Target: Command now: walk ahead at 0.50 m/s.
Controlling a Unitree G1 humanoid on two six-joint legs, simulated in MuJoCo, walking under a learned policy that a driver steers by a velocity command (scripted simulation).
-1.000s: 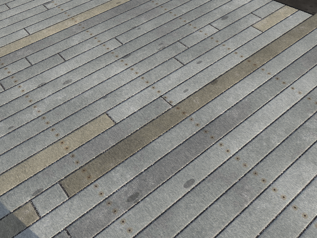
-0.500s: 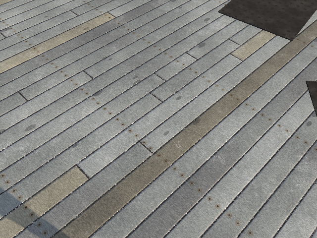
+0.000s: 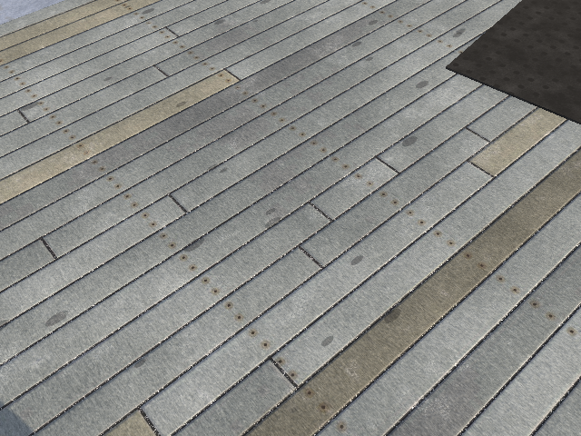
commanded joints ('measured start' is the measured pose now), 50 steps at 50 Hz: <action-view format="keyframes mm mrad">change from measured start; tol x32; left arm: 1 36 105 9 -41 -2 -15 3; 50 -145 53 -1 -20 -7 63 26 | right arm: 1 -67 -27 2 -64 7 -2 5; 50 293 16 45 167 12 -7 -64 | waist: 1 -7 -92 64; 15 -130 212 -366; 50 -33 -23 104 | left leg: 1 -40 -9 39 -138 98 -17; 9 -1 -73 78 -381 37 47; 13 561 -117 69 -497 10 135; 15 965 318 -696 -678 -108 320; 25 462 71 0 -703 791 157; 35 543 87 -17 -575 625 132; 40 430 -108 31 -445 -320 16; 50 428 -57 -31 -596 -223 68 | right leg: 1 -28 -255 157 -130 308 -92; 12 184 -290 84 250 864 -58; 15 -479 6 75 1088 -338 11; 16 -566 -79 160 1126 -258 -4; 35 -232 -103 54 283 27 37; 38 84 -335 253 220 784 -49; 47 -175 -188 245 82 -327 -45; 50 -193 -182 218 138 -50 -47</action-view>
